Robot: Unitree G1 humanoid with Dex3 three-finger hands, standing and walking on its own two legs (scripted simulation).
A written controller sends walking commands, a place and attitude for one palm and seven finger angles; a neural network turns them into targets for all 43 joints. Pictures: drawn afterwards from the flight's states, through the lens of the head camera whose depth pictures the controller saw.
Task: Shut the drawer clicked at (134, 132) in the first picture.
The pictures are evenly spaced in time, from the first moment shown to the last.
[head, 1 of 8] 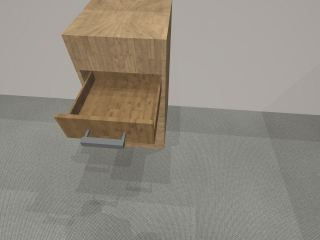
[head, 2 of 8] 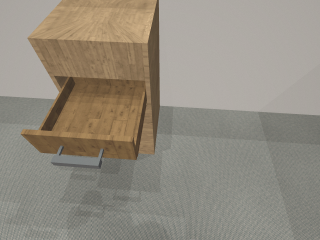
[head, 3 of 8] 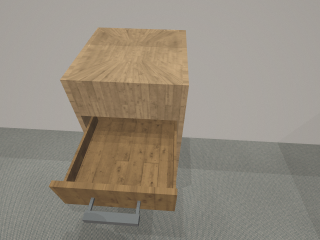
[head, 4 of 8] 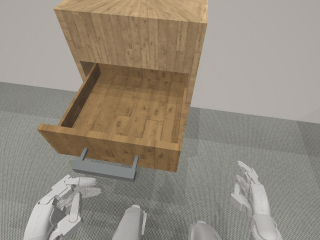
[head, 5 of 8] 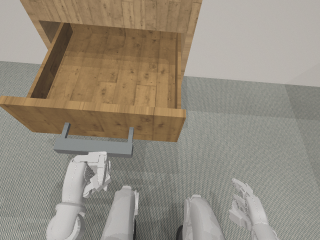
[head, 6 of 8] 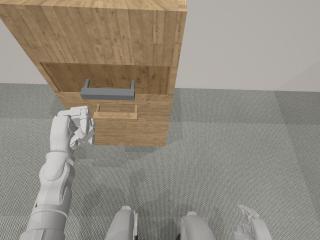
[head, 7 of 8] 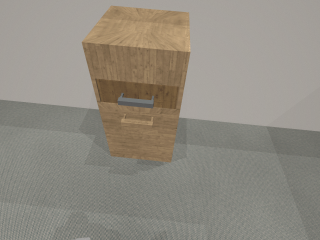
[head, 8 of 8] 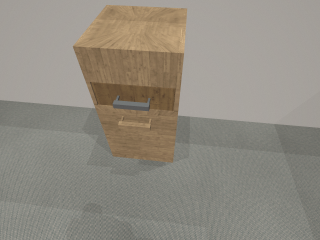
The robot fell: no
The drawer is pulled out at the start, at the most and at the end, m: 0.30 0.30 0.00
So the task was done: yes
